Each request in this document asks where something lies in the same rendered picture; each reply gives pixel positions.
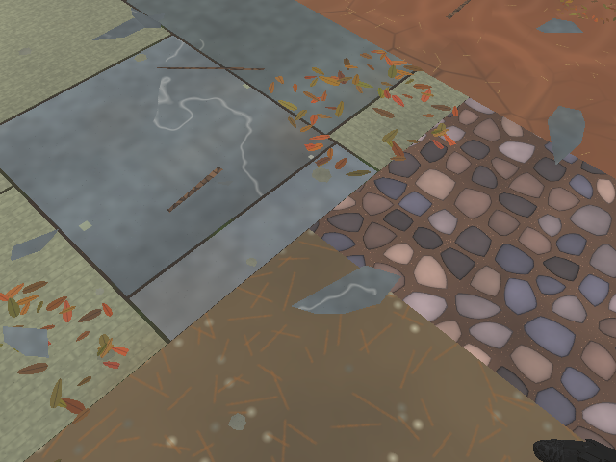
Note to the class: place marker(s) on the right robot hand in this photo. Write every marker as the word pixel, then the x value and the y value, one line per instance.
pixel 554 450

